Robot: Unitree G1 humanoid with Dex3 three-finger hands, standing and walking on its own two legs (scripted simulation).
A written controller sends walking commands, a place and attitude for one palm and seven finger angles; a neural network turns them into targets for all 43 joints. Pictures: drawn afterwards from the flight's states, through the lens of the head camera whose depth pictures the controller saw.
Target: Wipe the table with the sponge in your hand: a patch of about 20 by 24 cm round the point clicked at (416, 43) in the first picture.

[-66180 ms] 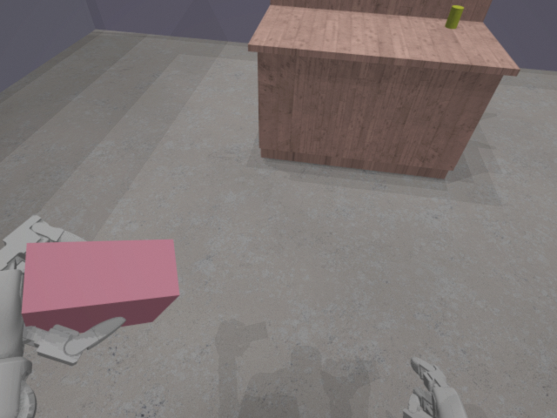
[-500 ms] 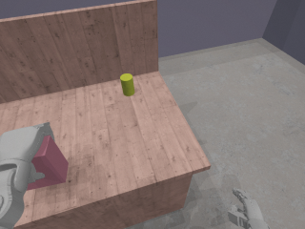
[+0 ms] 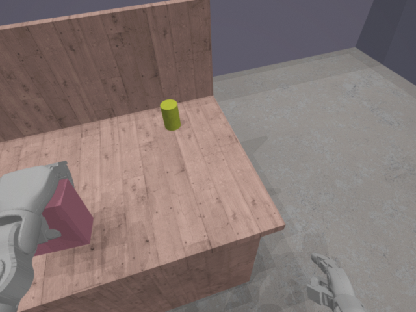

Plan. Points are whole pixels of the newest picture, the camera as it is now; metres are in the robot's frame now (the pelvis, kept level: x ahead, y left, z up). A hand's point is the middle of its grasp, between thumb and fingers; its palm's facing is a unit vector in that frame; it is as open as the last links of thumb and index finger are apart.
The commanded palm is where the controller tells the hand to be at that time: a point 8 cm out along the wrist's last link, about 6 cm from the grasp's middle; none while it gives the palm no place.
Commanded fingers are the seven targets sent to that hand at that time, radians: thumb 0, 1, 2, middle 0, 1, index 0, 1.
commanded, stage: bring the sponge back beside the body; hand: left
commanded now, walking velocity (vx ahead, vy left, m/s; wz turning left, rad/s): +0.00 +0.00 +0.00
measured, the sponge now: (49, 226) +0.22 +0.36 +0.04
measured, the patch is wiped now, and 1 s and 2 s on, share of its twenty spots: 0.95 0.95 0.95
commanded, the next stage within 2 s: step back with the hand held close in 1.48 s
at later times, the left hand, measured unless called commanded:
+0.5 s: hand (43, 222) +0.20 +0.32 +0.10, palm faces +0.03 -0.07 -1.00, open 10.4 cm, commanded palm +0.17 +0.31 +0.17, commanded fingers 0.00 0.10 1.30 -1.20 -1.60 -1.20 -1.60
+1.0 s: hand (55, 240) +0.18 +0.28 +0.10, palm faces +0.05 -0.11 -0.99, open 10.4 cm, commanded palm +0.14 +0.28 +0.17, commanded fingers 0.00 0.10 1.30 -1.20 -1.60 -1.20 -1.60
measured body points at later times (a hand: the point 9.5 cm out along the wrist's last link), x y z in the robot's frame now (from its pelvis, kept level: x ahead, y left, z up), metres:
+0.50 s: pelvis -0.01 +0.00 +0.00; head -0.01 -0.03 +0.45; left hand +0.19 +0.32 +0.16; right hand +0.24 -0.20 -0.09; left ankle -0.02 +0.10 -0.75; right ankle -0.02 -0.13 -0.75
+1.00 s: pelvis -0.02 -0.01 +0.00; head -0.04 -0.05 +0.45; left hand +0.17 +0.28 +0.16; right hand +0.22 -0.21 -0.08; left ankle -0.02 +0.10 -0.75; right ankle -0.02 -0.13 -0.75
